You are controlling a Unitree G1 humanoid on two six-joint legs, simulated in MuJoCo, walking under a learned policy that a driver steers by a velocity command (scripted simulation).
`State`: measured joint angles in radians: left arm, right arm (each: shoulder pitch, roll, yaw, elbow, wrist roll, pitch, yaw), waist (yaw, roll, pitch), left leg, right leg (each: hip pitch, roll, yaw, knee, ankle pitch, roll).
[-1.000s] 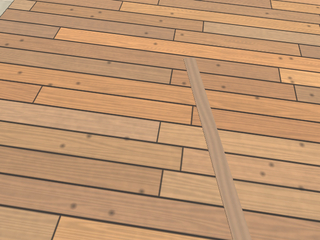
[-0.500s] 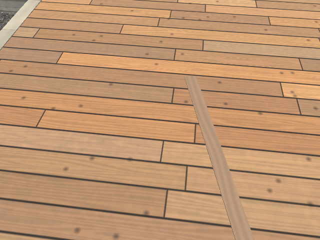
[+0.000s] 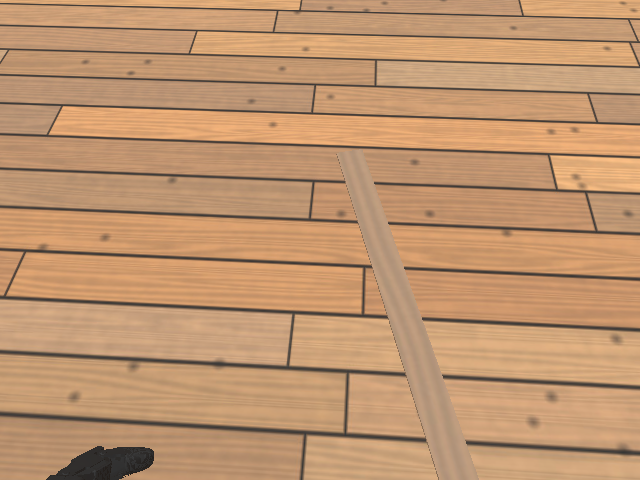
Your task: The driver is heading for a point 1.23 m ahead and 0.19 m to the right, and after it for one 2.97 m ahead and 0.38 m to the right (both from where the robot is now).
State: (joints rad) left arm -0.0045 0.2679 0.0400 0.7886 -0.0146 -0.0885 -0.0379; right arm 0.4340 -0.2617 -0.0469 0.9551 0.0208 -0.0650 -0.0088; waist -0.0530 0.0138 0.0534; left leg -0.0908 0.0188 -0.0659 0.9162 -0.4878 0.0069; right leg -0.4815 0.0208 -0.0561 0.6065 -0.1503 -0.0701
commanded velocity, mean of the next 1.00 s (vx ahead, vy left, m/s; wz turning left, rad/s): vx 0.35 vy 0.00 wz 0.00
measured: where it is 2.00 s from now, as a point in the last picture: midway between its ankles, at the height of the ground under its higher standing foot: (318, 470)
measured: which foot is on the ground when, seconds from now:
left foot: up 0.00-0.48, down 0.50-1.00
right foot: down 0.00-0.50, up 0.52-0.88, down 0.90-1.00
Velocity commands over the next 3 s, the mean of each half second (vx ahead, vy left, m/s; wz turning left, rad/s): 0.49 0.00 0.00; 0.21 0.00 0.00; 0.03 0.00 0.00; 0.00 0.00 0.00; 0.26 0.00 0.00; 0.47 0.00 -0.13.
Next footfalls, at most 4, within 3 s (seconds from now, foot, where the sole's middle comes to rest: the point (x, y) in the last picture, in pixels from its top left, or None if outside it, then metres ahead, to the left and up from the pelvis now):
0.50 left None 0.46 0.14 -0.75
0.90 right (370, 420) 0.57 -0.09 -0.75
2.80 left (263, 274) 0.95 0.14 -0.75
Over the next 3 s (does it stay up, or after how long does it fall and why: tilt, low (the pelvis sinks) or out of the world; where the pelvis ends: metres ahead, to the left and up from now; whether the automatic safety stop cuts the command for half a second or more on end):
stays up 0.87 0.05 0.02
